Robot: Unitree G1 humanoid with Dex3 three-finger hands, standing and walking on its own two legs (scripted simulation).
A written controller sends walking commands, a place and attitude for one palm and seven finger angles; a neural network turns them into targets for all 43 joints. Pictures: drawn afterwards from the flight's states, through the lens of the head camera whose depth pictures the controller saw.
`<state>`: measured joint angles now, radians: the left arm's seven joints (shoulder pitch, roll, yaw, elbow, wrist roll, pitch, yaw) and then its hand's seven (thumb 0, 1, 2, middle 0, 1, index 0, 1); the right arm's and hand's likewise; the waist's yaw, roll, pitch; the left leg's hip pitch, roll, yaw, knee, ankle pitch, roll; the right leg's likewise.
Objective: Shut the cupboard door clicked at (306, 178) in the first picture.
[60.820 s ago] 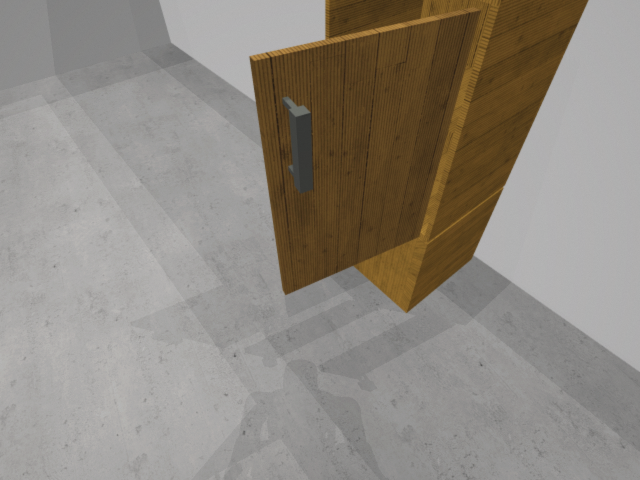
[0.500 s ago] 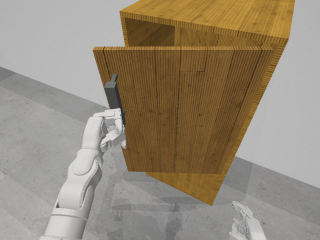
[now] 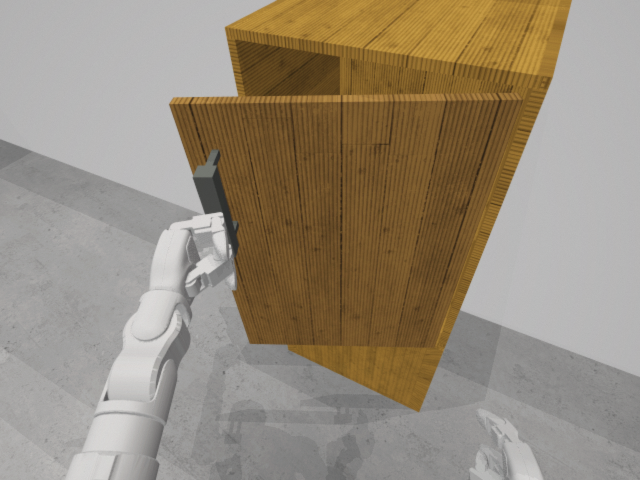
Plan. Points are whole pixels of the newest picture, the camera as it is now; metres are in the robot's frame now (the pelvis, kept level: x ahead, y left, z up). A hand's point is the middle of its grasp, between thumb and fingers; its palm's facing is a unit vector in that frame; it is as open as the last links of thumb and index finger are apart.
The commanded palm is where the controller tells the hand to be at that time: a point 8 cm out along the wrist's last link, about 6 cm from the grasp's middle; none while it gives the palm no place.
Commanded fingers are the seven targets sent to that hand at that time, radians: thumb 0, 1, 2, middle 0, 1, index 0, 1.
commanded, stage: bring the fist close to the handle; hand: left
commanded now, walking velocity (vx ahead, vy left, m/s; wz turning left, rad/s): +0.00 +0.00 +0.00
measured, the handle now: (221, 204) +0.45 +0.17 +0.12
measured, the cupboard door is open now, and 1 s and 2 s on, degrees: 25 15 7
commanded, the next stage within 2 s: push the door shut along its arc in 0.04 s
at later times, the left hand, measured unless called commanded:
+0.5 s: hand (237, 234) +0.38 +0.13 +0.13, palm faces -0.08 -1.00 -0.03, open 3.1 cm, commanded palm +0.36 +0.18 +0.13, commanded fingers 0.00 0.90 0.90 -1.30 -1.50 -1.30 -1.50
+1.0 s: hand (264, 206) +0.44 +0.11 +0.13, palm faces -0.22 -0.97 -0.03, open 3.1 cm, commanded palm +0.44 +0.16 +0.13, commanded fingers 0.00 0.90 0.90 -1.30 -1.50 -1.30 -1.50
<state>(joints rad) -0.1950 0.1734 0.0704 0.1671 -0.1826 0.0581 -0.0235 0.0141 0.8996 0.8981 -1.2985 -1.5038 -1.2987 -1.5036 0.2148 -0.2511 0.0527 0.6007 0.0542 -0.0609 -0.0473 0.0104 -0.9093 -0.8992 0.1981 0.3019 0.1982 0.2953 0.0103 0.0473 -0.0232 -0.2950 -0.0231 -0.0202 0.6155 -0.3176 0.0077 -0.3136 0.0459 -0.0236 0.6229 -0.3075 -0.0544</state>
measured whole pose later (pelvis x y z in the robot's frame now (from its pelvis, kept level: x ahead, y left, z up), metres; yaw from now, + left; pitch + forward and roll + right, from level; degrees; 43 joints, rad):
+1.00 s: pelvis -0.01 +0.03 -0.01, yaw +1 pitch +6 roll +0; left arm -0.84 0.24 0.06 0.96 -0.18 -0.16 -0.20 0.01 0.90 0.90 -1.30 -1.50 -1.31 -1.50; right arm 0.30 -0.26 0.05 0.68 0.05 -0.10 -0.03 0.01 -0.91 -0.90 0.20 0.30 0.20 0.30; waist -0.07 0.02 -0.03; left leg -0.47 -0.06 -0.01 0.69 -0.32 0.04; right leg -0.48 0.01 -0.02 0.69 -0.31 -0.02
